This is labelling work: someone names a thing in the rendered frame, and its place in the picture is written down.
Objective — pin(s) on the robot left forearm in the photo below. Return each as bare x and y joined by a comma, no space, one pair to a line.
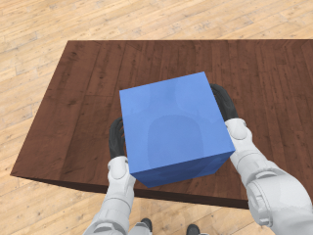
117,205

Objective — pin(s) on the robot left hand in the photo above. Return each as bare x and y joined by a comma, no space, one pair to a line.
116,142

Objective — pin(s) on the right robot upper arm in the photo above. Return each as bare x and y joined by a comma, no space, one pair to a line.
280,203

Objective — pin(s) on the carton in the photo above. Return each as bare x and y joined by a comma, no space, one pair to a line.
174,130

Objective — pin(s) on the robot right forearm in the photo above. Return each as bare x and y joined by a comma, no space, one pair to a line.
249,162

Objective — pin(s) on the robot right hand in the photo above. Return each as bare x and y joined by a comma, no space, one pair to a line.
224,102

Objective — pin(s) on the robot right foot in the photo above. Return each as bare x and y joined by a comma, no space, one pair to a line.
193,230

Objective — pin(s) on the pedestal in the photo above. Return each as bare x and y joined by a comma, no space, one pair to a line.
270,82

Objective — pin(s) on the robot left shin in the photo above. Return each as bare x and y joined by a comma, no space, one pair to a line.
141,224

